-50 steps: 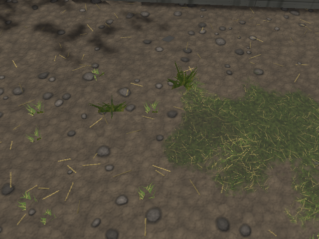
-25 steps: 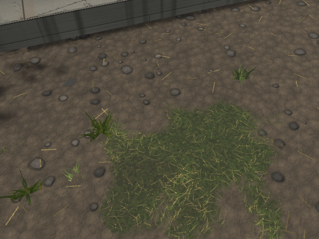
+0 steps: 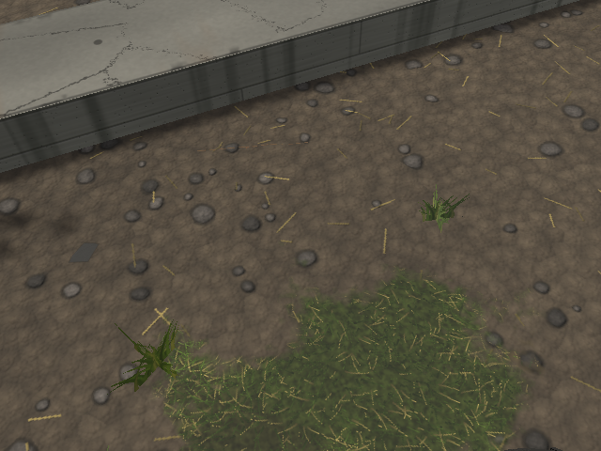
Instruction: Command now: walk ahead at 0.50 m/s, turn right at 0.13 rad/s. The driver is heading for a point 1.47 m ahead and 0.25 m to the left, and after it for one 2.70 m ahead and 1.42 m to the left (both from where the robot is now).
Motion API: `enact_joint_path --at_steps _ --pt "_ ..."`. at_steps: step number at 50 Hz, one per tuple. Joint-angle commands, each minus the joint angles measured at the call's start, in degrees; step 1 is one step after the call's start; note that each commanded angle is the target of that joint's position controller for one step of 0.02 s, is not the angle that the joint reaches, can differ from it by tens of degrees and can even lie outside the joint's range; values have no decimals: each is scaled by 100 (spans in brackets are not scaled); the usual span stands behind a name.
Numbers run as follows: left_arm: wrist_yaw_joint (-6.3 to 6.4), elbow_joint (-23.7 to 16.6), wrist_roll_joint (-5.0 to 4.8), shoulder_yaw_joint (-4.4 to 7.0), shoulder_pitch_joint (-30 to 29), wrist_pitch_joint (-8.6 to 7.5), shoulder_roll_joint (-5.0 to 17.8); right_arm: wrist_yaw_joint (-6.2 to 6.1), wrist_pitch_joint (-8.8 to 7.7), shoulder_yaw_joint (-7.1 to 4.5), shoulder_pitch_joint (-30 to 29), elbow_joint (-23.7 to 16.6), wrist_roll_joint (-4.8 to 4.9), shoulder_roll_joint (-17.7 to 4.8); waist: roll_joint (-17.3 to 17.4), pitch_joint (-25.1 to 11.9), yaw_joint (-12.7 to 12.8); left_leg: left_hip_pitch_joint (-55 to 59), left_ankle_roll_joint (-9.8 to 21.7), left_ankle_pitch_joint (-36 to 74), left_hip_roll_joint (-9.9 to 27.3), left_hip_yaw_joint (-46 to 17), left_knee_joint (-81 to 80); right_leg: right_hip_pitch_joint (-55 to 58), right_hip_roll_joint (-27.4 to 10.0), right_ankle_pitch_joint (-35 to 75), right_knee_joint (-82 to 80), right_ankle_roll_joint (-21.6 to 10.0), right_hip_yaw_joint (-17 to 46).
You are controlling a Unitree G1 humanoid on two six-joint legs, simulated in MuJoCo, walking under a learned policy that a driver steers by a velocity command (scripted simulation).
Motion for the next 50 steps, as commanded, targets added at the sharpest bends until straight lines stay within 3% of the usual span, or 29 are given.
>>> enact_joint_path --at_steps 1,2,3,4,5,6,7,8,10,12,15,18,20,24,27,28,29,30,31,32,33,34,36,38,41,46,50 --pt "39 -164 61 188 -72 -77 1020 -132 -165 -238 827 -90 44 -772 -645 -414 -729 1417 358 -534 -489 129 -405 -115 -1584 6619 1685 -190 283" --pt "18 -184 22 176 -182 -85 1010 -207 -219 -299 1749 168 -11 -888 -476 -893 -1184 2696 526 -219 -244 -82 -717 -689 -1390 5961 2824 -121 112" --pt "-21 -377 -103 83 -14 -117 671 -291 -241 -420 2575 282 -165 -1384 256 -1656 -1325 4254 909 -796 1114 -1734 -750 -2026 -903 3868 4609 17 -150" --pt "-47 -306 -215 68 651 -88 401 -206 -202 -509 2555 373 -173 -1668 1372 -2002 -907 5043 1648 -539 2282 -4281 -1409 -3646 147 -932 6308 181 -284" --pt "-23 -308 -11 128 192 -53 782 -135 -156 -411 2010 317 37 -1196 345 -1262 -752 4295 1460 -1256 1973 -4165 -1711 -4067 -281 -576 6577 64 184" --pt "-64 -412 1 124 -230 -62 735 -113 -159 -321 1457 230 86 -846 21 -506 -602 3409 1329 -1326 1794 -3234 -1895 -4133 -542 -71 6319 80 101" --pt "-101 -468 8 95 -450 -55 629 -99 -187 -259 1237 231 47 -635 -126 -201 -511 2901 1174 -1002 1508 -2667 -2099 -4044 -743 175 6016 87 5" --pt "-136 -486 57 90 -496 -2 577 -116 -224 -217 1254 311 49 -541 0 -52 -412 2576 1051 -559 1289 -2221 -2216 -3910 -871 268 5790 134 -63" --pt "-211 -447 113 50 -353 108 431 -124 -309 -179 1436 490 73 -488 222 -105 -271 2274 960 39 1060 -1710 -2403 -3609 -988 398 5496 259 -207" --pt "-255 -510 128 26 -551 156 369 -114 -383 -212 1673 635 112 -627 195 -55 -253 2279 1012 372 999 -1412 -2556 -3855 -1108 573 5247 372 -362" --pt "-281 -773 116 -9 -1354 182 362 -112 -392 -219 1959 773 124 -686 157 159 -399 2443 996 526 876 -1100 -2787 -4459 -1318 1164 4545 543 -570" --pt "-298 -992 80 -75 -2051 164 258 -107 -383 -205 2199 884 139 -672 172 214 -566 2606 859 982 694 -769 -2749 -4453 -1289 1731 3503 634 -770" --pt "-303 -1095 57 -117 -2415 151 202 -120 -387 -208 2380 955 133 -716 207 208 -682 2782 806 1240 706 -665 -2680 -4305 -1198 1986 2934 624 -876" --pt "-276 -1253 41 -110 -2847 116 296 -172 -351 -208 2602 1085 76 -773 259 238 -770 3410 786 1755 970 -702 -2387 -4170 -1044 1822 2299 460 -915" --pt "-226 -1174 61 -38 -2460 53 441 -230 -310 -235 2423 1116 42 -884 309 70 -488 3719 661 3016 1104 -651 -1698 -3467 -793 1175 1911 195 -956" --pt "-188 -962 83 17 -1831 12 518 -234 -284 -241 2341 1122 46 -913 257 -248 -207 3693 581 3564 998 -538 -961 -2710 -607 1143 1625 72 -1037" --pt "-130 -641 156 104 -886 -53 694 -231 -266 -210 2317 1101 68 -841 51 -791 161 3201 465 3225 745 -321 148 -1435 -681 1291 1419 -107 -930" --pt "-50 -503 308 239 38 -92 1202 -205 -282 -106 2385 852 184 -519 -659 -1577 398 1758 281 1305 349 -29 1962 205 -2078 795 1330 -516 697" --pt "-77 -436 235 359 166 -26 1601 -191 -270 -75 2972 836 267 -228 -1710 -2053 115 141 156 -2730 -624 -64 3619 1050 -3276 818 674 -1179 3119" --pt "-116 -470 19 298 -272 30 1223 -227 -221 -219 2505 874 108 -773 -773 -1435 30 -330 247 -2457 -271 -701 3963 514 -2933 448 551 -1020 2862" --pt "-133 -540 -20 202 -794 20 875 -185 -256 -212 2112 756 97 -689 -575 -673 -145 -423 262 -1929 -44 -705 3792 -308 -2703 622 383 -864 2009" --pt "-151 -554 2 137 -1065 -16 625 -156 -266 -188 1936 737 101 -575 -446 -372 -288 -238 251 -1580 149 -679 3460 -875 -2411 1007 147 -680 1453" --pt "-116 -440 -30 71 -1153 -81 410 -90 -133 -172 2045 809 -34 -458 -597 -185 -560 238 116 -1330 323 -608 3056 -1525 -2012 1551 -130 -440 736" --pt "-111 -296 -59 84 -903 -172 481 -26 -37 -167 1998 802 -57 -380 -547 -208 -627 287 11 -1174 333 -495 2927 -1607 -1930 2037 -267 -490 475" --pt "-107 -128 -85 112 -602 -207 597 12 31 -169 1368 614 -63 -395 -481 48 -569 -286 -140 -632 480 -373 2502 -1533 -1852 2033 -540 -535 200" --pt "-108 80 -78 80 -135 -171 567 12 11 -108 323 289 -9 -333 -460 249 -333 -619 -250 160 452 -159 1264 -1172 -1698 2601 -573 -451 -156" --pt "-70 273 -35 64 253 -155 579 -9 -23 -47 -317 79 8 -301 -518 340 -133 -542 -128 338 265 22 452 -630 -1782 3190 -412 -438 -302"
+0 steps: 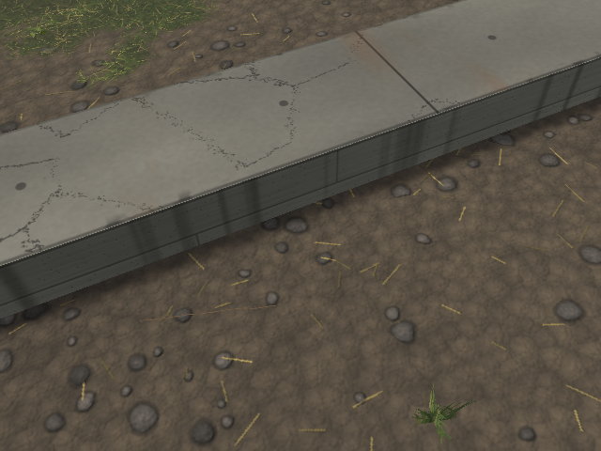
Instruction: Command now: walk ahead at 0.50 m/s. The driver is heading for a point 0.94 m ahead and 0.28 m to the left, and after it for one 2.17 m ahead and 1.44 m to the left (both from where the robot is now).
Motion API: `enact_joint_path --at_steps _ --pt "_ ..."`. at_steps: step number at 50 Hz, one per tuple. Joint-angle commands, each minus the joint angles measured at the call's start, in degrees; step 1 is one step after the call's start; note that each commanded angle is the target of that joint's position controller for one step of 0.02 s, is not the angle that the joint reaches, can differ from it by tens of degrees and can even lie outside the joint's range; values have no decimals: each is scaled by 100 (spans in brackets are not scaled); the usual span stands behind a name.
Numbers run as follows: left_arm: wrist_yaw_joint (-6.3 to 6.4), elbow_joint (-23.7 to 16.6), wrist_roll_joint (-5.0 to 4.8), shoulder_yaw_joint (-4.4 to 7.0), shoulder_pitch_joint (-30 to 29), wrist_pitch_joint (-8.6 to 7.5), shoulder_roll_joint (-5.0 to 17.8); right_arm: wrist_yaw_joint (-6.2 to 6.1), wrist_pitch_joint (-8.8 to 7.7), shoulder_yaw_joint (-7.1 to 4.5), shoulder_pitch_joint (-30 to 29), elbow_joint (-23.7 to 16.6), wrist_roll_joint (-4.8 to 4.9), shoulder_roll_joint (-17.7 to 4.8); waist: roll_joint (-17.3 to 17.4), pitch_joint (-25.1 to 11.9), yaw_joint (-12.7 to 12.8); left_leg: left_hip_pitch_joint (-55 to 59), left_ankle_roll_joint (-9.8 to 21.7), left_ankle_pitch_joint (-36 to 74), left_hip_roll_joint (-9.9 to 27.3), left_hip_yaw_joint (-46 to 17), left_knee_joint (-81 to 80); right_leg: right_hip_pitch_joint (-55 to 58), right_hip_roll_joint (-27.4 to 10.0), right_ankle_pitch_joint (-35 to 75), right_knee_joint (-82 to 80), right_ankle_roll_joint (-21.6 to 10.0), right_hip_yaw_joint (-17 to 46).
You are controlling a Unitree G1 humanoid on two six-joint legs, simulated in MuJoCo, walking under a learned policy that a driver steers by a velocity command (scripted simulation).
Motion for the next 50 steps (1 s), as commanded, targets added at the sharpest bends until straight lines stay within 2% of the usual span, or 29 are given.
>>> enact_joint_path --at_steps 1,3,5,6,7,8,9,10,11,12,14,15,17,20,25,29,32,33,34,35,36,37,38,39,40,41,42,45,50 --pt "53 -67 38 137 371 -41 806 -17 -104 -4 -771 -533 14 -270 -635 456 58 -189 110 73 -189 210 -493 82 -1663 2583 -108 -623 688" --pt "91 2 68 149 384 -22 857 -26 -142 -15 -848 -605 16 -323 -658 481 13 -95 257 -218 -264 217 -733 392 -1799 3015 102 -607 691" --pt "120 18 84 168 200 -12 936 -64 -193 -54 -522 -537 19 -391 -705 328 -211 538 456 -640 -487 318 -986 493 -1828 4196 615 -501 570" --pt "125 25 92 183 110 -1 992 -108 -224 -105 -21 -380 12 -475 -736 59 -430 1187 568 -814 -682 390 -1112 479 -1781 4938 1212 -427 501" --pt "116 16 67 179 -4 25 991 -159 -277 -175 901 -60 -22 -569 -580 -420 -828 2292 710 -562 -828 464 -1485 236 -1578 5040 2251 -316 317" --pt "105 -103 13 126 -33 16 864 -226 -329 -293 1940 216 -151 -913 -288 -1059 -1180 3860 972 -733 -66 -345 -1518 -857 -1337 3607 3708 -213 171" --pt "36 -236 -212 9 624 15 264 -235 -315 -481 2466 285 -235 -1596 1076 -1851 -968 5563 1796 -1238 1718 -3204 -1961 -2983 -264 -73 6082 88 -149" --pt "49 -168 -25 149 354 23 763 -172 -241 -440 2051 255 9 -1339 413 -1706 -875 5219 1783 -1327 1715 -4044 -2562 -3621 -194 -1568 6660 -24 733" --pt "35 -331 6 191 -141 28 798 -160 -228 -361 1365 168 91 -1069 165 -727 -585 4322 1594 -1531 1516 -3029 -2640 -3897 -554 -1086 6656 -65 793" --pt "7 -387 12 166 -397 2 709 -131 -261 -262 1008 120 81 -681 -106 -280 -471 3572 1433 -1201 1270 -2414 -2898 -3772 -769 -675 6315 -63 759" --pt "-37 -346 125 148 -356 125 514 -153 -331 -157 855 242 98 -350 72 66 -152 2713 1067 -635 754 -1493 -3203 -3248 -1026 -373 5719 32 690" --pt "-76 -307 155 137 -290 194 427 -160 -374 -139 966 312 90 -322 132 28 -103 2582 1046 -383 674 -1287 -3269 -3069 -1034 -300 5615 88 634" --pt "-127 -368 170 136 -459 267 382 -172 -454 -169 1274 472 120 -465 64 62 -65 2582 1110 23 604 -1046 -3391 -3232 -1088 -97 5413 194 516" --pt "-152 -617 156 136 -1210 315 431 -175 -472 -177 1593 598 123 -552 22 286 -183 2789 1129 113 528 -822 -3605 -3881 -1239 480 4807 354 383" --pt "-161 -1010 105 57 -2358 277 341 -186 -460 -135 2085 771 127 -500 34 426 -479 3167 1051 794 383 -608 -3546 -3964 -1111 1232 3315 471 151" --pt "-140 -1246 87 41 -2889 225 414 -237 -412 -156 2356 858 78 -600 92 419 -630 3751 1105 1383 501 -797 -3152 -3888 -917 1197 2642 451 143" --pt "-119 -1329 56 77 -2761 127 572 -285 -374 -208 2162 818 35 -736 183 334 -439 3936 1001 1947 620 -989 -2704 -3353 -787 666 2237 311 231" --pt "-90 -1244 53 119 -2395 83 666 -287 -369 -231 2022 786 29 -792 202 186 -256 3858 914 2402 583 -990 -2337 -2788 -658 431 2067 241 205" --pt "-39 -1024 75 184 -1664 23 775 -267 -360 -244 1900 762 50 -819 61 -181 74 3687 814 2711 378 -864 -1512 -1831 -513 486 1692 140 121" --pt "43 -782 187 292 -711 -59 1074 -242 -371 -215 1856 680 96 -688 -256 -816 425 2952 704 1970 38 -651 -254 -400 -951 482 1597 -45 520" --pt "120 -815 352 438 -33 -81 1678 -221 -369 -102 2113 400 302 -167 -1234 -1726 449 1322 469 -447 -659 -189 1684 1236 -2624 -350 1345 -419 2558" --pt "75 -838 244 472 -262 31 1744 -256 -324 -170 2389 380 287 -305 -1821 -2030 202 339 504 -2826 -1044 -325 2717 1377 -3220 -449 669 -779 4219" --pt "51 -961 155 360 -820 86 1231 -273 -250 -252 2144 459 179 -576 -1020 -1215 -27 103 563 -2428 -586 -576 3045 615 -2983 -910 613 -664 3497" --pt "31 -1003 113 255 -1195 67 804 -213 -239 -235 1803 432 144 -442 -606 -532 -73 94 529 -1970 -374 -564 2920 -160 -2687 -782 426 -552 2679" --pt "36 -998 118 206 -1371 39 635 -168 -211 -228 1682 406 129 -295 -625 -215 -200 252 496 -1698 -210 -539 2666 -680 -2426 -402 221 -377 2040" --pt "64 -915 98 176 -1351 0 548 -121 -145 -251 1623 373 41 -287 -784 -47 -300 371 443 -1589 -103 -520 2498 -1000 -2248 9 115 -281 1574" --pt "75 -856 84 170 -1298 -42 534 -75 -67 -250 1658 375 0 -225 -837 -12 -384 474 391 -1486 -81 -470 2473 -1148 -2148 332 57 -230 1241" --pt "68 -714 16 210 -1016 -176 652 26 48 -251 1241 161 -7 -170 -746 5 -443 121 299 -1018 -16 -379 2394 -1080 -2133 1037 -102 -294 642" --pt "64 -584 41 226 -792 -215 719 154 56 -202 204 -224 -8 -195 -699 273 -328 -268 155 -62 19 -172 1131 -936 -1968 1361 -236 -324 -180"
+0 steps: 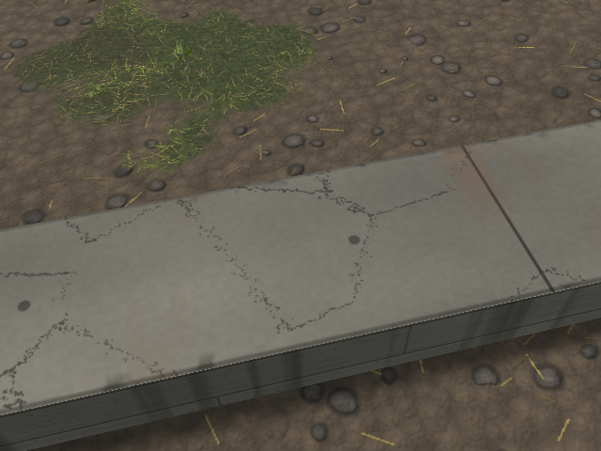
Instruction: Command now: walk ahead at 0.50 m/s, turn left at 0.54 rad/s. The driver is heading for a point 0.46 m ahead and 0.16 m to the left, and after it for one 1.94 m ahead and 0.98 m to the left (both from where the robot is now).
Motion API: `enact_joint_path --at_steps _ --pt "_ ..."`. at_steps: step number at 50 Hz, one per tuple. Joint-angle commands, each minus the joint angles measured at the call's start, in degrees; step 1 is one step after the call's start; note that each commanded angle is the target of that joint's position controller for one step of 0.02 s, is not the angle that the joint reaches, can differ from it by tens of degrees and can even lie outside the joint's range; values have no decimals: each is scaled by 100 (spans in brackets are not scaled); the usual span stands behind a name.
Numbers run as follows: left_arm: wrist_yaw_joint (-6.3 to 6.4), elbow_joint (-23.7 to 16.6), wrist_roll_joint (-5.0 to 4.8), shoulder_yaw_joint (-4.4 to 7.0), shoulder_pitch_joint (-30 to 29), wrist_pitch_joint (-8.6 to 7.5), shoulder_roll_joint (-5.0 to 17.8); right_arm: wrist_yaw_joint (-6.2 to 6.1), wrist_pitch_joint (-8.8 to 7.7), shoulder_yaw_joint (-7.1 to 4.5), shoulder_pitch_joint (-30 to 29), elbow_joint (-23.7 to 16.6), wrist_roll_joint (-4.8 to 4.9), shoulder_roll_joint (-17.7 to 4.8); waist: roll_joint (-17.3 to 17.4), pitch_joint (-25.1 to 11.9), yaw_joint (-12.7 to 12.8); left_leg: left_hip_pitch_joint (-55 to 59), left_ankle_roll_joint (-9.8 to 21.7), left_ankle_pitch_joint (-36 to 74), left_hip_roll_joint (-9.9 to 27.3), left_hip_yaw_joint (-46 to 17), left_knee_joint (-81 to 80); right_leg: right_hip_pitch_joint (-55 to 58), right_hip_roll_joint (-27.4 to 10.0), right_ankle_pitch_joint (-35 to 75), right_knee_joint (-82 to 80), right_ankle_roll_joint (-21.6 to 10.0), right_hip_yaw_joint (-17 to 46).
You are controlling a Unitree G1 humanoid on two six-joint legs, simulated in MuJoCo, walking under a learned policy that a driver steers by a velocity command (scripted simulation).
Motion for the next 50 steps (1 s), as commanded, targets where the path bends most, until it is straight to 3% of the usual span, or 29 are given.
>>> enact_joint_path --at_steps 1,7,9,11,12,13,14,15,16,17,18,20,23,25,27,28,31,33,34,35,36,37,38,39,40,42,44,47,50 --pt "13 -281 -6 95 -143 -114 612 97 -35 73 -411 -425 -2 2 -671 261 -78 -58 -62 627 73 90 -900 -198 -1468 1359 -868 -523 489" --pt "96 -85 18 159 309 7 865 166 -68 114 -1166 -729 -62 -80 -687 359 101 314 282 154 -175 630 -2169 724 -1708 2658 -406 -411 -46" --pt "119 -67 34 192 304 82 995 112 -71 72 -905 -683 -85 -183 -843 121 -33 780 494 -411 -524 847 -2290 1006 -1716 4411 378 -334 -230" --pt "101 -98 12 228 266 217 1129 18 -160 -38 167 -370 -94 -343 -734 -545 -459 1969 787 -596 -1016 967 -2796 953 -1614 4987 2192 -266 -370" --pt "87 -233 14 206 181 237 1102 -64 -207 -182 1131 -83 -176 -687 -363 -1113 -884 3436 1044 -611 -723 338 -3103 -65 -1498 3741 3734 -66 -395" --pt "-15 -680 -73 57 333 177 436 -154 -192 -373 1271 -131 -209 -1472 1101 -1569 -589 5275 1819 -590 1071 -2480 -3293 -2673 -636 -647 5813 301 -378" --pt "-45 -843 20 131 -259 104 819 -196 -106 -398 1322 -235 -27 -1591 595 -1822 -712 5387 2094 -161 1471 -4143 -4089 -3550 -45 -1893 6670 394 937" --pt "-76 -953 -14 107 -663 55 774 -244 -77 -365 1041 -215 23 -1458 84 -1105 -609 4905 1912 233 1316 -3080 -4136 -3898 -444 -1268 6503 316 1305" --pt "-72 -894 -33 49 -616 1 662 -269 -103 -286 748 -220 74 -1127 -188 -594 -390 4162 1699 796 1088 -2496 -4208 -3674 -658 -790 5927 274 1329" --pt "-46 -826 22 65 -572 28 687 -286 -138 -225 485 -267 105 -887 -358 -322 -182 3637 1481 1420 791 -2051 -4289 -3339 -779 -665 5460 291 1349" --pt "-33 -823 132 62 -483 125 702 -301 -177 -162 312 -282 158 -710 -301 -311 -4 3308 1394 1891 562 -1742 -4341 -2993 -814 -635 5210 354 1381" --pt "-59 -813 205 42 -359 299 628 -276 -282 -130 387 -291 178 -694 -229 -488 104 3111 1385 2485 391 -1513 -4338 -2687 -757 -651 4959 460 1338" --pt "-87 -980 197 0 -740 396 521 -262 -331 -180 656 -248 174 -908 -136 -351 26 2915 1308 2288 219 -1428 -4446 -2883 -690 -286 4397 605 1214" --pt "-53 -1147 186 -34 -1153 414 504 -272 -304 -170 713 -282 140 -908 -90 -230 -42 2787 1097 3418 52 -1233 -4171 -2873 -543 -20 3873 687 1124" --pt "-17 -1258 129 -75 -1411 410 501 -291 -244 -184 862 -291 129 -937 50 -354 -168 2900 822 4202 -81 -1107 -3798 -2710 -341 192 3348 657 1067" --pt "37 -1201 71 -115 -1266 418 393 -322 -226 -181 941 -287 72 -866 368 -608 -205 3016 790 4357 -38 -1147 -3634 -2539 -205 206 3554 641 1018" --pt "128 -1346 32 -109 -1571 402 577 -401 -142 -166 1030 -318 40 -810 251 -463 -314 3232 753 4385 46 -1537 -3323 -2585 -82 92 3058 540 1188" --pt "193 -1252 29 -102 -1192 366 657 -446 -94 -183 749 -443 24 -875 293 -488 -125 3188 601 4952 -49 -1616 -2832 -1958 96 -37 2334 397 1236" --pt "233 -1103 41 -61 -672 325 742 -444 -105 -181 448 -576 29 -862 394 -663 127 3047 480 5153 -74 -1804 -2430 -1325 156 160 1847 274 1303" --pt "271 -960 48 -36 -66 270 740 -419 -125 -179 68 -702 147 -855 281 -802 560 2788 287 4883 -305 -1778 -1763 -483 138 1140 829 165 1274" --pt "325 -848 99 56 435 188 1081 -376 -199 -112 19 -887 271 -589 -439 -1072 697 1793 -8 2369 -729 -1543 -479 844 -897 3326 446 -137 2089" --pt "269 -992 57 101 259 234 1436 -423 -180 -28 916 -937 276 -14 -1576 -1350 54 631 -136 -3062 -1730 -663 1304 1600 -2692 7430 1005 -878 3537" --pt "170 -1032 -10 136 183 307 1297 -505 -26 -103 1505 -681 59 -383 -878 -1734 -151 593 -224 -3098 -1370 -592 2171 1065 -3023 6853 1078 -1405 3820" --pt "159 -1237 -21 77 -334 348 946 -496 107 -166 1290 -618 -52 -554 -630 -1325 -239 474 -293 -2645 -1137 -570 2677 476 -2706 4895 803 -1448 3534" --pt "178 -1389 -31 -22 -891 405 590 -435 200 -197 942 -711 -142 -637 -572 -714 -329 362 -368 -2310 -937 -504 2715 -250 -2185 3253 524 -1194 2898" --pt "256 -1484 80 -35 -1107 474 577 -266 394 -216 660 -900 -130 -596 -960 -257 -344 435 -553 -1854 -889 -358 2909 -1150 -1656 2410 334 -993 2024" --pt "289 -1469 98 53 -887 485 748 -195 484 -192 612 -1071 -49 -484 -952 -310 -313 540 -635 -1561 -918 -256 2813 -1306 -1613 2480 342 -1022 1653" --pt "284 -1490 73 129 -608 453 847 -174 514 -142 414 -1285 -37 -320 -999 -483 -182 511 -664 -1538 -877 -307 1919 -919 -1748 2608 402 -1074 1557" --pt "248 -1619 97 161 -737 473 897 -150 540 -35 302 -1418 7 -115 -1298 -673 -171 1211 -603 -1855 -727 -109 24 -811 -1652 2421 478 -821 1216"
Keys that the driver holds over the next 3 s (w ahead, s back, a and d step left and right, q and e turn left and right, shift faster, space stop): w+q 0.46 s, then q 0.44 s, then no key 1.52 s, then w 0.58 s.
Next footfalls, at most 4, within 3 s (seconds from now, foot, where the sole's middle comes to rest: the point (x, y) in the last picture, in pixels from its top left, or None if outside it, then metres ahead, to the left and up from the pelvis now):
0.24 left None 0.26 0.12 -0.78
0.72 right None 0.49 0.04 -0.78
1.14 left None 0.30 0.21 -0.78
1.44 right None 0.38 0.02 -0.78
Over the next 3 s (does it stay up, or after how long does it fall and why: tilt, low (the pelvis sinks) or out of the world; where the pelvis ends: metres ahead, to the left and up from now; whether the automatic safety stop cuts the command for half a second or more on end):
stays up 0.39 0.20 -0.01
